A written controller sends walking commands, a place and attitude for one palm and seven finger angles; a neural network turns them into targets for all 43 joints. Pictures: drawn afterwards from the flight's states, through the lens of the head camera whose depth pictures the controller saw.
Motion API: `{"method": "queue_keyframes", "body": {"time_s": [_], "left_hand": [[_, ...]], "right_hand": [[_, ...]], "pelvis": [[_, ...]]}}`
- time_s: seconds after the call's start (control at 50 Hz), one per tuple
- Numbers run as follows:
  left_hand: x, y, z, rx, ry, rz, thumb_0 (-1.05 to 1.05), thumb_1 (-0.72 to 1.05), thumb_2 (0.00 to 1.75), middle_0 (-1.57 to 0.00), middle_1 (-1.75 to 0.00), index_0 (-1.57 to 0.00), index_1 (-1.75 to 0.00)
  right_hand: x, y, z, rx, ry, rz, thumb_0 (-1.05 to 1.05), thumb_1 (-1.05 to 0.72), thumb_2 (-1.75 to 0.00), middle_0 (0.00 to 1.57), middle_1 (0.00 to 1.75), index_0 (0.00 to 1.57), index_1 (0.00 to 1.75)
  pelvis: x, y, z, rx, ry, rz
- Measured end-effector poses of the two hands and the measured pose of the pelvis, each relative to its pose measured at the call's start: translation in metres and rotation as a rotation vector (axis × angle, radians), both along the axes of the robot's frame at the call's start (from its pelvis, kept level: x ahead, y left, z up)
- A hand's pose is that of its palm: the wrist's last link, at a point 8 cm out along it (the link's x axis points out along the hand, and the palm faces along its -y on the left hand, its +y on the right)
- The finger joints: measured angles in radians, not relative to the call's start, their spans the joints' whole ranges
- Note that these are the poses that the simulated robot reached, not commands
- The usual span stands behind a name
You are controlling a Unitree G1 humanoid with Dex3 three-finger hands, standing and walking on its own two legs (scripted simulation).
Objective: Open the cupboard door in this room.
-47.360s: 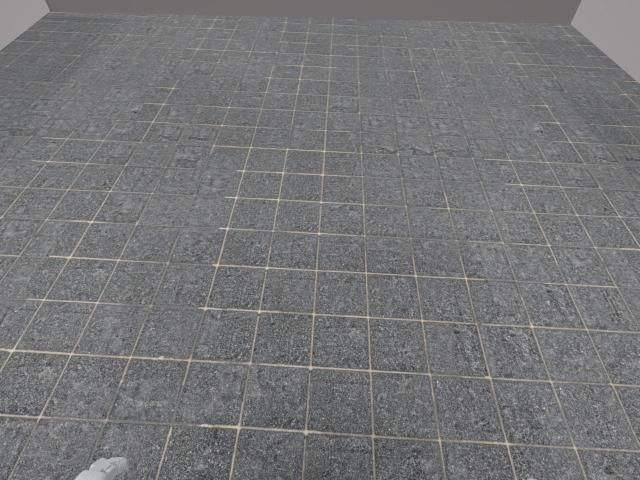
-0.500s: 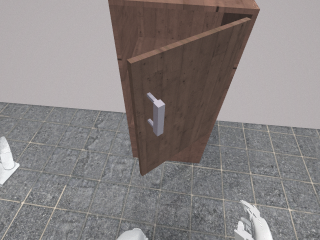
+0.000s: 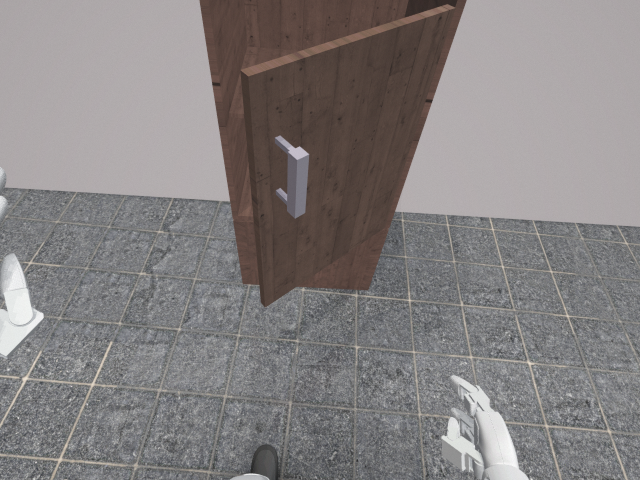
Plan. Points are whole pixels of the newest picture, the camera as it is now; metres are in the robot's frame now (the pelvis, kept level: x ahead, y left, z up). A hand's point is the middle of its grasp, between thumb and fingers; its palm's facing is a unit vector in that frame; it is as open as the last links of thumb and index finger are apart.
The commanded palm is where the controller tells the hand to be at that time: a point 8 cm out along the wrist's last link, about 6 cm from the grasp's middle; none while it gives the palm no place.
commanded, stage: stop stepping back and stand still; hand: left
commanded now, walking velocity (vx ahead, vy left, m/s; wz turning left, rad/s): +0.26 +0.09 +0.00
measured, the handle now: (289, 177) +0.54 +0.09 +0.05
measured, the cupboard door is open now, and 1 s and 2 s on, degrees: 41 41 41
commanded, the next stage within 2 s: let the arm hang, fingers relaxed in 0.76 s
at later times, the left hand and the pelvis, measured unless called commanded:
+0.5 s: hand out of the picture +0.12 +0.24 +0.17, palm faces +0.37 -0.81 -0.46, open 7.4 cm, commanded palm +0.07 +0.29 +0.18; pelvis -0.08 -0.01 +0.00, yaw -2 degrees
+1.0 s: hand out of the picture +0.12 +0.23 -0.02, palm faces +0.14 -0.89 -0.44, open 7.4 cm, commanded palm none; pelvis -0.07 -0.01 -0.01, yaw +1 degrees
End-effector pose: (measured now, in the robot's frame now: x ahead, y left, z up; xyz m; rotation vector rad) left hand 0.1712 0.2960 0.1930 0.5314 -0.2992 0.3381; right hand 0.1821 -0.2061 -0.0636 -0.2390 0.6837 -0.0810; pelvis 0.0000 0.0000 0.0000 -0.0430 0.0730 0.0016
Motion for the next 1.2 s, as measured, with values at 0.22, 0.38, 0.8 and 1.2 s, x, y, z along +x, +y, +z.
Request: {"method": "queue_keyframes", "body": {"time_s": [0.22,0.38,0.8,1.2], "left_hand": [[-0.048,-0.006,-0.006,0.018,0.027,0.055,0.02,0.88,0.9,-0.22,-0.3,-0.22,-0.3],[-0.057,-0.01,-0.019,-0.054,0.016,0.02,0.02,0.89,0.9,-0.21,-0.3,-0.21,-0.3],[-0.076,-0.002,-0.01,-0.015,0.035,0.031,0.02,0.89,0.9,-0.21,-0.3,-0.21,-0.3],[-0.207,-0.082,-0.34,-0.618,1.465,0.263,-0.03,1.02,0.9,-0.21,-0.3,-0.21,-0.3]], "right_hand": [[-0.092,-0.055,-0.019,-0.049,0.11,-0.124,0.01,-0.9,-0.9,0.21,0.3,0.2,0.3],[-0.122,-0.063,-0.008,-0.064,0.035,-0.18,0.01,-0.9,-0.9,0.2,0.3,0.2,0.3],[-0.134,-0.004,-0.014,0.035,0.035,-0.095,0.01,-0.9,-0.9,0.21,0.3,0.2,0.3],[-0.213,-0.054,-0.064,-0.045,0.611,-0.134,0.01,-0.91,-0.9,0.2,0.3,0.19,0.29]], "pelvis": [[-0.027,-0.012,-0.003,0.043,-0.057,-0.036],[-0.058,-0.006,-0.005,0.053,-0.092,-0.032],[-0.082,0.002,0.003,0.05,-0.092,-0.032],[-0.066,-0.017,-0.002,0.04,-0.099,0.034]]}}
